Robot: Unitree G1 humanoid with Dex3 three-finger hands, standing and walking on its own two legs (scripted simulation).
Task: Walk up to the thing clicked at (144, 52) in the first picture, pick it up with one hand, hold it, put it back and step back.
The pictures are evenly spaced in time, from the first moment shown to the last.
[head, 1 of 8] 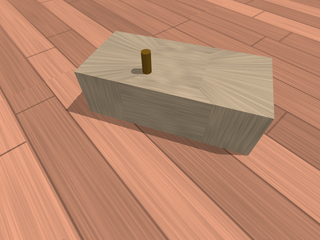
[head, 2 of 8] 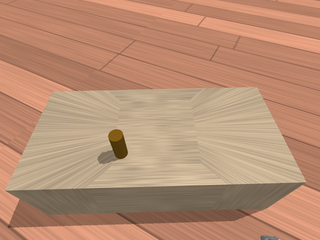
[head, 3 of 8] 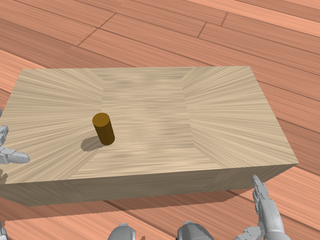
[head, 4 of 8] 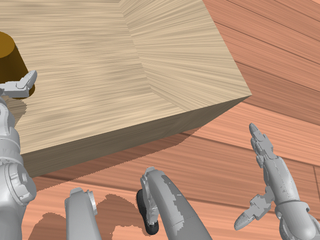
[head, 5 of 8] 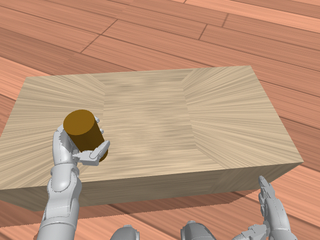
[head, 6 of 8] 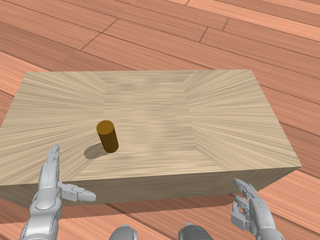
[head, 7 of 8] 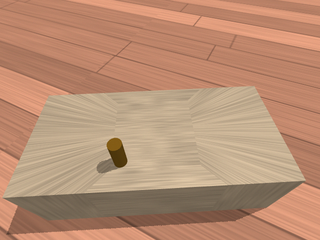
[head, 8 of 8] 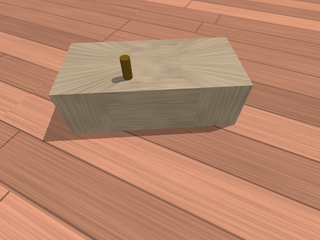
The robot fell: no
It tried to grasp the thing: yes
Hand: left
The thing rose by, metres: 0.29
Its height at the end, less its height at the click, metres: +0.00
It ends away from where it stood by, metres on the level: 0.03
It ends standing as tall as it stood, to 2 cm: yes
